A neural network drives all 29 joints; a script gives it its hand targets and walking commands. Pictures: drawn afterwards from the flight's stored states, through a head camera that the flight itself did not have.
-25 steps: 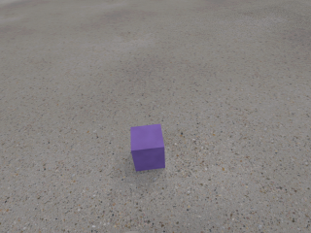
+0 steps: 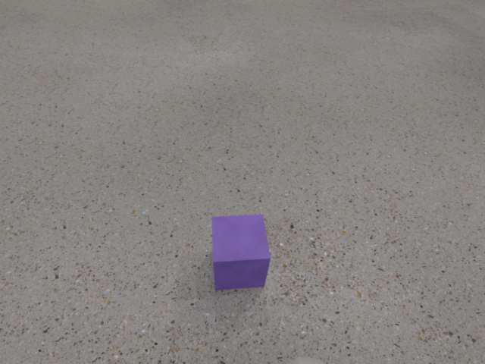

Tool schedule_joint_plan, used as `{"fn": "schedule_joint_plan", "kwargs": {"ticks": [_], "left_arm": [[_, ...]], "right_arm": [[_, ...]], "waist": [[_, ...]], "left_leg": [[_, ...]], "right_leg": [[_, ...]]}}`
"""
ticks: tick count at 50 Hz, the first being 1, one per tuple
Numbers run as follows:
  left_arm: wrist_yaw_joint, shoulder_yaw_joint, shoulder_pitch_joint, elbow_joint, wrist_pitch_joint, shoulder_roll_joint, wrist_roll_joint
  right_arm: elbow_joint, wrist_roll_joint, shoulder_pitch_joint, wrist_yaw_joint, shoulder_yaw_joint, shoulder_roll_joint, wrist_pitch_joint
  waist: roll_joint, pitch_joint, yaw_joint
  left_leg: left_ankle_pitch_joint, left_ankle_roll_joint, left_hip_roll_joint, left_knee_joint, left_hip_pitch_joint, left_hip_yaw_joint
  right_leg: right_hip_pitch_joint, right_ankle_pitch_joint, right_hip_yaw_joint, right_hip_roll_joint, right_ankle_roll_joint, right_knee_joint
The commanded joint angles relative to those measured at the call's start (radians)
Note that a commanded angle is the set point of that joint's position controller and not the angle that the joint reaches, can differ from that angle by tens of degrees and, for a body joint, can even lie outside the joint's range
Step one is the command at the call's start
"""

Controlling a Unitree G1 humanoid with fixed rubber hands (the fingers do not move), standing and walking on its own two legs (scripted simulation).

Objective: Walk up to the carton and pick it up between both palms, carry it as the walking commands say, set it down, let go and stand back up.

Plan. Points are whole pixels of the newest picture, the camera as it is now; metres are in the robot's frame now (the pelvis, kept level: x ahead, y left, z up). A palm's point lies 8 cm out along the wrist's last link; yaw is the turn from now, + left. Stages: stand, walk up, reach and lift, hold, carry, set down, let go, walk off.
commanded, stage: walk up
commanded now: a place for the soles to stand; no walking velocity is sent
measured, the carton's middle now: (238, 252) +0.66 +0.01 -0.63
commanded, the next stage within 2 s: none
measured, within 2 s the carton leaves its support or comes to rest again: neither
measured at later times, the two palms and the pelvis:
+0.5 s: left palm (138, 326) +0.23 +0.22 -0.13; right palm (387, 354) +0.18 -0.25 -0.14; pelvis +0.10 -0.01 -0.02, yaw -2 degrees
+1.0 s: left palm (130, 343) +0.19 +0.22 -0.11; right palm out of the picture +0.16 -0.26 -0.11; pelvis +0.09 -0.01 +0.01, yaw -1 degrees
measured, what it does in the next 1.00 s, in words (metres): steps on the spot: right foot, then left foot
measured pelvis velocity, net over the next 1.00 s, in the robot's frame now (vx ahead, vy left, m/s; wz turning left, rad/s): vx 0.09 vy -0.01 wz -0.02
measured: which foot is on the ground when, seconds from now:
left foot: down 0.00-0.28, up 0.30-0.44, down 0.46-1.00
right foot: up 0.00-0.22, down 0.24-0.52, up 0.54-0.64, down 0.66-1.00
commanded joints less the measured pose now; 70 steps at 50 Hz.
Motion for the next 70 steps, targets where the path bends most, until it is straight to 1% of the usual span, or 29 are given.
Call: {"fn": "schedule_joint_plan", "kwargs": {"ticks": [1, 2, 3, 6, 9, 10, 11, 12, 13, 14, 15, 18, 20, 21, 24, 26, 29, 31, 32, 33, 34, 37, 40, 43, 45, 50, 57, 62, 70], "left_arm": [[0.006, 0.025, -0.055, -0.1, -0.031, 0.025, 0.005], [0.0, 0.019, -0.065, -0.08, -0.029, 0.028, 0.004], [-0.001, 0.026, -0.061, -0.08, -0.024, 0.018, 0.007], [0.001, 0.004, -0.169, -0.108, -0.026, -0.028, 0.009], [0.013, -0.01, -0.117, -0.079, -0.029, -0.041, 0.001], [0.021, -0.002, -0.074, -0.063, -0.035, -0.007, 0.0], [0.032, 0.024, -0.005, -0.044, -0.041, 0.083, -0.005], [0.044, 0.038, 0.082, -0.036, -0.049, 0.135, -0.016], [0.058, 0.029, 0.053, -0.05, -0.047, 0.13, -0.023], [0.061, 0.03, 0.03, -0.054, -0.039, 0.145, -0.039], [0.063, 0.024, -0.026, -0.057, -0.03, 0.115, -0.052], [0.063, 0.002, -0.252, -0.106, 0.004, 0.069, -0.033], [0.061, 0.011, -0.29, -0.1, 0.031, 0.117, -0.036], [0.051, 0.002, -0.327, -0.099, 0.034, 0.099, -0.035], [0.035, 0.009, -0.231, -0.065, 0.064, 0.08, -0.038], [0.031, 0.018, -0.249, -0.071, 0.079, 0.096, -0.047], [0.028, 0.013, -0.202, -0.061, 0.051, 0.054, -0.04], [0.034, 0.005, -0.173, -0.065, 0.017, 0.07, -0.033], [0.039, 0.022, -0.219, -0.069, 0.008, 0.146, -0.025], [0.037, 0.016, -0.244, -0.097, 0.004, 0.155, -0.03], [0.035, 0.022, -0.265, -0.098, 0.002, 0.15, -0.034], [0.017, -0.001, -0.264, -0.092, 0.016, 0.082, -0.043], [0.024, 0.009, -0.25, -0.082, 0.012, 0.132, -0.039], [0.015, -0.001, -0.225, -0.065, 0.011, 0.115, -0.043], [0.015, 0.007, -0.223, -0.069, 0.007, 0.134, -0.03], [0.013, -0.001, -0.218, -0.048, 0.005, 0.111, -0.035], [0.009, -0.004, -0.219, -0.035, 0.006, 0.106, -0.039], [0.013, -0.015, -0.185, -0.015, -0.008, 0.102, -0.035], [0.02, -0.013, -0.185, 0.017, -0.002, 0.133, -0.042]], "right_arm": [[-0.029, 0.0, 0.101, -0.019, -0.035, -0.147, -0.027], [0.001, 0.01, 0.143, -0.019, -0.03, -0.117, -0.031], [-0.023, -0.003, 0.073, -0.02, -0.032, -0.14, -0.032], [0.007, 0.005, 0.085, -0.02, -0.016, -0.116, -0.015], [0.016, 0.019, 0.042, -0.019, -0.007, -0.149, 0.0], [0.021, 0.019, 0.027, -0.011, -0.002, -0.137, 0.002], [0.014, 0.033, 0.033, -0.003, 0.002, -0.126, 0.005], [-0.001, 0.045, 0.065, 0.002, 0.0, -0.118, 0.009], [0.009, 0.059, 0.091, -0.008, -0.004, -0.122, 0.036], [0.007, 0.05, 0.091, -0.018, 0.002, -0.111, 0.049], [-0.008, 0.044, 0.045, -0.025, 0.003, -0.108, 0.043], [0.026, 0.016, 0.097, -0.017, 0.012, -0.058, 0.047], [0.038, 0.004, 0.136, -0.021, -0.007, -0.106, 0.065], [0.023, 0.0, 0.119, -0.025, 0.004, -0.077, 0.054], [-0.064, 0.019, -0.121, -0.035, -0.048, -0.261, 0.065], [-0.084, 0.022, -0.21, -0.043, -0.059, -0.228, 0.07], [-0.089, 0.012, -0.235, -0.042, -0.038, -0.181, 0.074], [-0.077, 0.006, -0.186, -0.041, -0.044, -0.169, 0.071], [-0.077, 0.012, -0.138, -0.027, -0.03, -0.13, 0.064], [-0.074, 0.017, -0.109, -0.024, -0.007, -0.084, 0.063], [-0.063, 0.023, -0.069, -0.019, -0.002, -0.06, 0.058], [-0.068, 0.014, -0.163, -0.014, -0.014, -0.135, 0.05], [-0.051, 0.02, -0.144, -0.008, -0.016, -0.139, 0.053], [-0.03, 0.018, -0.141, -0.005, -0.006, -0.147, 0.028], [-0.024, 0.02, -0.134, 0.001, -0.007, -0.16, 0.029], [-0.005, 0.014, -0.148, -0.002, 0.013, -0.129, 0.028], [0.034, 0.018, -0.077, 0.004, -0.006, -0.162, 0.025], [0.037, 0.019, -0.111, -0.005, -0.008, -0.192, 0.021], [0.053, 0.028, -0.123, 0.0, -0.001, -0.162, 0.029]], "waist": [[0.192, 0.059, -0.052], [0.15, 0.107, -0.045], [0.158, 0.067, -0.022], [0.16, 0.083, -0.042], [0.132, 0.048, 0.02], [0.08, -0.009, 0.048], [-0.007, -0.087, 0.073], [-0.133, -0.206, 0.101], [-0.141, -0.246, 0.077], [-0.13, -0.264, 0.085], [-0.11, -0.263, 0.083], [-0.07, -0.124, -0.029], [-0.047, -0.132, -0.055], [-0.012, -0.116, -0.076], [0.23, -0.05, 0.013], [0.261, 0.076, 0.01], [0.224, 0.073, 0.059], [0.067, 0.002, 0.019], [-0.114, -0.085, -0.035], [-0.109, -0.123, -0.05], [-0.093, -0.11, -0.079], [-0.023, -0.081, -0.022], [-0.051, -0.075, -0.023], [0.064, -0.085, -0.011], [0.005, -0.049, -0.004], [0.063, 0.046, 0.015], [0.073, 0.032, -0.002], [0.104, -0.076, 0.015], [0.061, 0.006, 0.002]], "left_leg": [[0.253, 0.128, 0.278, -0.367, 0.202, -0.316], [0.375, 0.075, 0.262, -0.363, 0.137, -0.274], [0.388, 0.114, 0.25, -0.332, 0.191, -0.208], [0.601, 0.07, 0.198, -0.233, 0.045, -0.104], [0.601, 0.089, 0.175, -0.102, -0.101, -0.052], [0.59, 0.054, 0.134, -0.013, -0.153, -0.033], [0.535, 0.003, 0.09, 0.131, -0.225, -0.011], [0.114, -0.04, -0.015, 0.418, -0.23, -0.007], [-0.298, -0.035, -0.036, 0.532, -0.188, -0.083], [-0.378, -0.036, -0.008, 0.554, -0.207, -0.171], [-0.381, -0.034, 0.028, 0.514, -0.259, -0.176], [-0.235, -0.021, 0.016, 0.184, -0.05, -0.126], [-0.054, -0.011, -0.034, 0.017, 0.1, -0.047], [0.057, -0.003, 0.026, -0.087, 0.115, -0.119], [-0.008, 0.164, 0.292, -0.33, -0.188, -0.44], [-0.055, 0.199, 0.311, -0.331, -0.389, -0.45], [0.175, 0.102, 0.178, -0.172, -0.224, -0.251], [0.188, 0.035, 0.1, 0.023, -0.096, -0.21], [0.09, 0.006, 0.045, 0.126, -0.075, -0.163], [-0.047, -0.016, 0.007, 0.099, -0.046, -0.139], [-0.057, -0.014, 0.024, 0.024, -0.008, -0.129], [0.098, 0.027, 0.086, -0.082, 0.117, -0.239], [0.004, 0.006, 0.048, -0.072, -0.01, -0.184], [0.053, 0.029, 0.086, -0.174, 0.038, -0.233], [-0.056, 0.022, 0.087, -0.231, -0.123, -0.251], [-0.163, 0.023, 0.076, -0.251, -0.115, -0.245], [-0.201, 0.018, 0.092, -0.28, -0.137, -0.276], [-0.008, 0.019, 0.096, -0.28, -0.078, -0.265], [0.114, 0.023, 0.101, -0.24, -0.023, -0.245]], "right_leg": [[-0.239, 0.135, 0.025, -0.013, -0.004, -0.108], [-0.22, 0.218, 0.035, -0.004, -0.011, -0.138], [-0.2, 0.214, 0.023, -0.008, -0.009, -0.206], [-0.005, 0.344, -0.08, 0.033, -0.021, -0.389], [0.261, 0.499, -0.095, 0.056, -0.076, -0.525], [0.385, 0.607, -0.059, 0.053, -0.087, -0.556], [0.538, 0.813, 0.005, -0.027, -0.136, -0.534], [0.587, 0.981, 0.306, -0.259, -0.243, -0.613], [0.523, 1.057, 0.434, -0.358, -0.35, -0.656], [0.547, 0.998, 0.398, -0.377, -0.393, -0.608], [0.534, 0.863, 0.38, -0.344, -0.368, -0.616], [0.218, 0.592, 0.165, -0.199, -0.227, -0.685], [0.117, 0.284, 0.157, -0.161, -0.174, -0.703], [0.075, 0.303, 0.097, -0.12, -0.133, -0.617], [0.149, -0.01, -0.06, 0.071, 0.001, -0.348], [0.193, -0.068, -0.008, 0.047, -0.018, -0.122], [0.129, 0.031, -0.01, 0.035, -0.02, -0.332], [0.192, 0.395, 0.108, -0.038, -0.03, -0.601], [0.228, 0.538, 0.238, -0.133, -0.081, -0.669], [0.214, 0.561, 0.297, -0.186, -0.136, -0.702], [0.19, 0.523, 0.249, -0.181, -0.126, -0.707], [0.033, 0.22, 0.164, -0.067, -0.062, -0.697], [0.172, 0.014, 0.232, -0.108, -0.041, -0.793], [0.181, 0.027, 0.153, -0.048, -0.054, -0.757], [0.273, 0.005, 0.136, -0.053, -0.049, -0.742], [0.14, -0.106, 0.138, -0.036, -0.045, -0.748], [0.179, -0.048, 0.115, -0.021, -0.04, -0.72], [0.29, 0.182, 0.093, -0.008, -0.035, -0.644], [0.193, 0.19, 0.09, -0.015, -0.023, -0.686]]}}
